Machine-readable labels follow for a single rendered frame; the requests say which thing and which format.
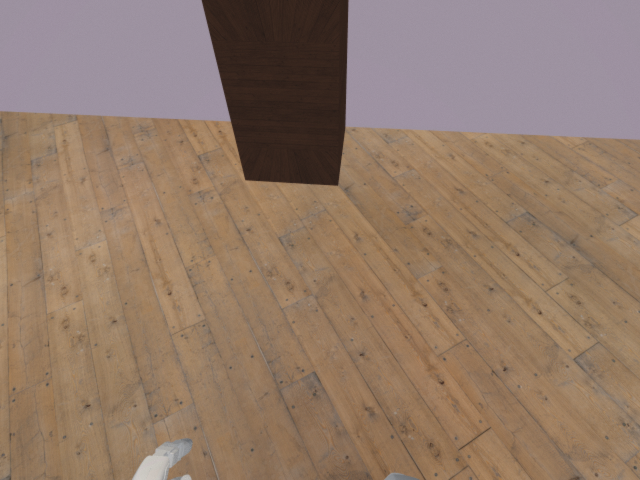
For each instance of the cabinet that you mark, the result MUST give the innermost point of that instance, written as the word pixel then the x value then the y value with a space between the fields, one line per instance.
pixel 283 68

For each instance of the robot left hand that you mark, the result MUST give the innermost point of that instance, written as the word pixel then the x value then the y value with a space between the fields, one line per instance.
pixel 156 467

